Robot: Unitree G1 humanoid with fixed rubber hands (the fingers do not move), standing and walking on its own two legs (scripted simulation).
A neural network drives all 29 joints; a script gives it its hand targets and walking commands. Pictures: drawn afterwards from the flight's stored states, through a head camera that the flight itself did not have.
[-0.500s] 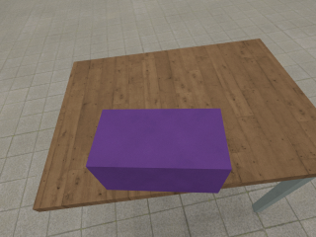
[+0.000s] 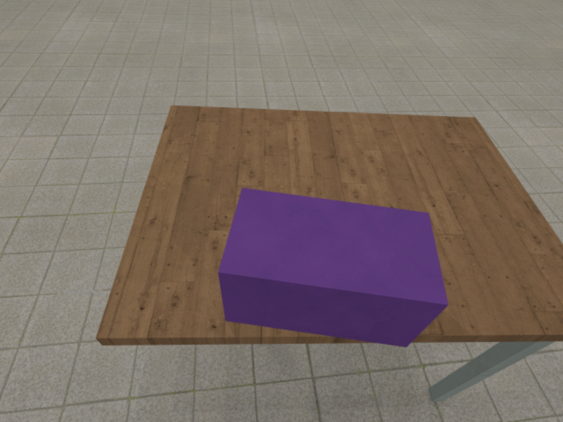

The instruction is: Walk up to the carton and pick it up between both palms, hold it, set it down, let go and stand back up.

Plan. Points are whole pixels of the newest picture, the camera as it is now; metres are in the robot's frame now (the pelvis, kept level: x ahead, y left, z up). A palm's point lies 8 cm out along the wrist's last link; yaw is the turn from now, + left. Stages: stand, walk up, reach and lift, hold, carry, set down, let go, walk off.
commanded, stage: walk up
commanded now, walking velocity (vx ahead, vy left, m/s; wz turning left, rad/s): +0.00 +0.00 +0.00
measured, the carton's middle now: (324, 268) +0.36 -0.04 -0.01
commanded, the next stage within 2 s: none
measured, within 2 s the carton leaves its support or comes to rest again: neither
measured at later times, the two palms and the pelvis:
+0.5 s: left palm out of the picture +0.07 +0.21 -0.13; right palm out of the picture -0.04 -0.31 -0.14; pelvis +0.00 -0.05 +0.00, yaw -2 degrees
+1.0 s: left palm out of the picture +0.05 +0.09 -0.14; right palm out of the picture +0.02 -0.33 -0.15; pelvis +0.02 -0.13 +0.00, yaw +0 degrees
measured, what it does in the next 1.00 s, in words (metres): steps to the right: right foot, then right foot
